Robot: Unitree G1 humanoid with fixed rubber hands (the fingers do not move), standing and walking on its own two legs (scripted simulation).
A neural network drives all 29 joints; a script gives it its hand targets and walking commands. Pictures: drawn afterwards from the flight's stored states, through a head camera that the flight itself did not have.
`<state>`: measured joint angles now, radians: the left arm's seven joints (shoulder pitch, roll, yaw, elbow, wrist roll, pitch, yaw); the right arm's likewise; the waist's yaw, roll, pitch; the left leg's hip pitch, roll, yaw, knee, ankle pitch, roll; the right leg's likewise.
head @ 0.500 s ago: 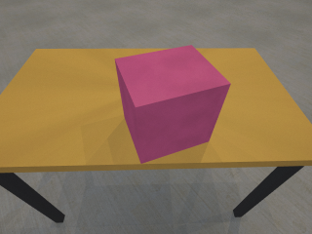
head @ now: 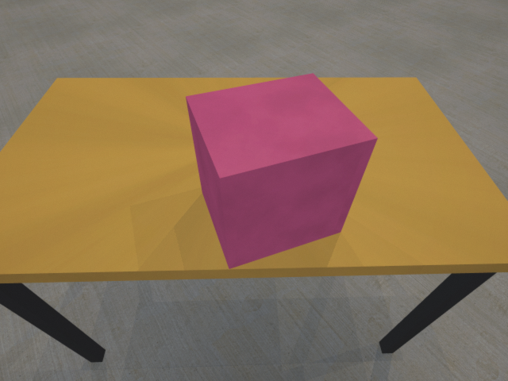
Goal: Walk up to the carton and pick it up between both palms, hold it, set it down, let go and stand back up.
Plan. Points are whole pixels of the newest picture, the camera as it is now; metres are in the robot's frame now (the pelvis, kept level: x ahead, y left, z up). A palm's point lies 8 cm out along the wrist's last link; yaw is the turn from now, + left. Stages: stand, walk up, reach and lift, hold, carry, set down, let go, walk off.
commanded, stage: stand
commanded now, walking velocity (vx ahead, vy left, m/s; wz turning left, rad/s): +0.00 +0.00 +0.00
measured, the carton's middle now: (271, 171) +0.45 -0.01 +0.08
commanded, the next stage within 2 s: none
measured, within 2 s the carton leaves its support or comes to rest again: neither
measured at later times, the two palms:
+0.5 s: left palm out of the picture +0.00 +0.24 -0.14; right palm out of the picture +0.00 -0.24 -0.13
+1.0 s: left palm out of the picture +0.00 +0.23 -0.14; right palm out of the picture +0.00 -0.24 -0.13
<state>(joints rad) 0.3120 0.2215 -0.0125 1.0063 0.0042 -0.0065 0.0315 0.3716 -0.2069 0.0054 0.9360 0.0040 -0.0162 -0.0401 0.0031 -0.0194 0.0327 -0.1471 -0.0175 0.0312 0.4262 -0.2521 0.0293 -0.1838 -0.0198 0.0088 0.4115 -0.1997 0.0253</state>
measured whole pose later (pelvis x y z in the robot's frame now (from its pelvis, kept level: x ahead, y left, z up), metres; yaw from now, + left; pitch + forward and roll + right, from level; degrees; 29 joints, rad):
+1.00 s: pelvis +0.00 +0.00 +0.00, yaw +0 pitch -2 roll +0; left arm 0.32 0.20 -0.01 1.04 0.00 -0.01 0.04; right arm 0.36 -0.19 0.00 1.00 0.00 -0.02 -0.05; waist 0.00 -0.02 0.04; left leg -0.13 -0.02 0.02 0.41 -0.25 0.03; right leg -0.17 -0.02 0.00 0.40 -0.20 0.02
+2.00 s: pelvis +0.01 -0.01 +0.00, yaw +1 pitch -1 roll +0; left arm 0.33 0.19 -0.01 1.04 0.00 -0.01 0.04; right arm 0.35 -0.18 0.01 1.02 0.00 -0.02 -0.05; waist 0.00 -0.02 0.04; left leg -0.13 -0.02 0.02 0.40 -0.25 0.02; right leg -0.17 -0.02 0.00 0.39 -0.20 0.02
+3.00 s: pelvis +0.01 -0.01 +0.00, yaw +1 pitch -1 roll +0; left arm 0.33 0.18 -0.01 1.05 0.00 -0.01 0.05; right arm 0.35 -0.18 0.01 1.04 0.00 -0.02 -0.05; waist 0.00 -0.01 0.04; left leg -0.13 -0.01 0.02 0.40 -0.25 0.02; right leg -0.17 -0.01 0.00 0.39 -0.20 0.01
